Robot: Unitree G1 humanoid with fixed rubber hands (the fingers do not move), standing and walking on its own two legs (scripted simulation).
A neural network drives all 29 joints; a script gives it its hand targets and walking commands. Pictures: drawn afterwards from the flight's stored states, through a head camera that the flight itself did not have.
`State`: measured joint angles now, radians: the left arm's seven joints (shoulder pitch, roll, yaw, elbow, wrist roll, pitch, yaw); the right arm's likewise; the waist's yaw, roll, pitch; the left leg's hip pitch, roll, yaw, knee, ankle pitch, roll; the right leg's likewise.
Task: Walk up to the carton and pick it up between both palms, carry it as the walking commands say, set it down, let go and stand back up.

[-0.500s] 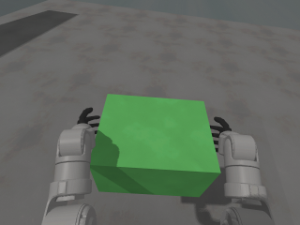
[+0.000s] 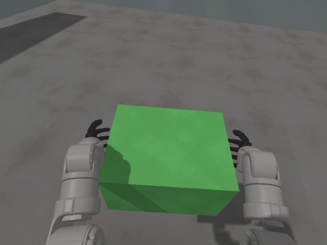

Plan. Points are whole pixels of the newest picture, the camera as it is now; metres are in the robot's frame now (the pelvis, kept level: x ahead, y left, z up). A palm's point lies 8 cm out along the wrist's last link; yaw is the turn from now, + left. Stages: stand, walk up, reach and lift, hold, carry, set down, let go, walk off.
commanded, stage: carry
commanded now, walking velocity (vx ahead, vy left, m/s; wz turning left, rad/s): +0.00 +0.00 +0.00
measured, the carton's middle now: (166, 159) +0.35 +0.00 +0.02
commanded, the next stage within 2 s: none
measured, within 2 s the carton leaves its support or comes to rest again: neither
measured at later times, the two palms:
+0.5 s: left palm (93, 150) +0.33 +0.18 +0.09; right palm (243, 158) +0.32 -0.19 +0.08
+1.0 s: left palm (83, 202) +0.21 +0.17 +0.06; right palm (258, 211) +0.20 -0.20 +0.06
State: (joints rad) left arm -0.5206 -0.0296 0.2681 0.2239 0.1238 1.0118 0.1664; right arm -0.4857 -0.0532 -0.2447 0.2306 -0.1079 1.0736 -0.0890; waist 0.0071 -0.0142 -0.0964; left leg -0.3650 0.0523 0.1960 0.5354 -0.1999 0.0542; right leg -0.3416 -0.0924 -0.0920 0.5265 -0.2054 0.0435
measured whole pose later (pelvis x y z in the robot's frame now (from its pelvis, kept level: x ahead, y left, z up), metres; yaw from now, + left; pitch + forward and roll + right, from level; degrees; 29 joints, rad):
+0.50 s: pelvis +0.00 +0.00 +0.00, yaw +0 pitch +1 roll +0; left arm -0.48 -0.04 0.27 0.24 0.12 0.93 0.16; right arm -0.45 -0.04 -0.24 0.24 -0.11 1.00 -0.09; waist 0.01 -0.01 -0.09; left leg -0.36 0.06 0.19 0.54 -0.20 0.05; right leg -0.33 -0.09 -0.10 0.53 -0.21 0.04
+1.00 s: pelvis -0.06 -0.01 -0.01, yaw -1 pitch +2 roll +0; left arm -0.19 -0.14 0.26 -0.29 0.12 1.11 0.14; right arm -0.19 0.07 -0.24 -0.23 -0.11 1.15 -0.06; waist 0.02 -0.02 -0.05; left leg -0.51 0.09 0.22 0.59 -0.13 0.04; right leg -0.50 -0.09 -0.10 0.59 -0.13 0.01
